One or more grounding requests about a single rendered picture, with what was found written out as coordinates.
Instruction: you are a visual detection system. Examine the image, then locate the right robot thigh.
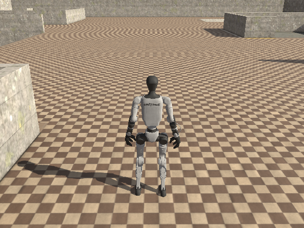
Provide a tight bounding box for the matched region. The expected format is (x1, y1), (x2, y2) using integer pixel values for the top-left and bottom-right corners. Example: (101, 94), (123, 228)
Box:
(158, 133), (168, 166)

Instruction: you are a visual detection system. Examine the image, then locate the right robot shin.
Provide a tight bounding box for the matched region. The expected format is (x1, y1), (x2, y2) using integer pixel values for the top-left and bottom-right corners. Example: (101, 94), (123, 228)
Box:
(159, 158), (166, 190)

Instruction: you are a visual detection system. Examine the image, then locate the right robot hand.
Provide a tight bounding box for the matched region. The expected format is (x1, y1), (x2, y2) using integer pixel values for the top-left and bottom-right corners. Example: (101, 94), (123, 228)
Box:
(170, 136), (181, 149)

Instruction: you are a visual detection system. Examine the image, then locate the left robot hand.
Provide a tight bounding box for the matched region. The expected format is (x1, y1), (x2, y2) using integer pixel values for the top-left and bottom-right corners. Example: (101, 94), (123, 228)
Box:
(125, 135), (136, 146)

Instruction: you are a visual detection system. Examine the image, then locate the left robot upper arm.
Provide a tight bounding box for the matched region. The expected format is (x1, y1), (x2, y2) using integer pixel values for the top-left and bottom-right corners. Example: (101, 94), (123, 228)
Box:
(130, 96), (142, 123)

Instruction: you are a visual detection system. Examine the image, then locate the robot left forearm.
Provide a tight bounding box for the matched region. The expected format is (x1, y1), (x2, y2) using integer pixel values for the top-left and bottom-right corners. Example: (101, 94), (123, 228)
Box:
(126, 116), (135, 136)

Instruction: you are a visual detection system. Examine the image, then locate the right robot upper arm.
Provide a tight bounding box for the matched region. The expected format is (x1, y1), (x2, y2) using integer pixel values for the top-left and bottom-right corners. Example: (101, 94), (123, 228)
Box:
(162, 96), (174, 123)

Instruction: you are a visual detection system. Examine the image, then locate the robot right forearm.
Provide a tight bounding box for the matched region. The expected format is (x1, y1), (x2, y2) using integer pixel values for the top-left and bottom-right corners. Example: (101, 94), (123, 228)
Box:
(170, 115), (179, 138)

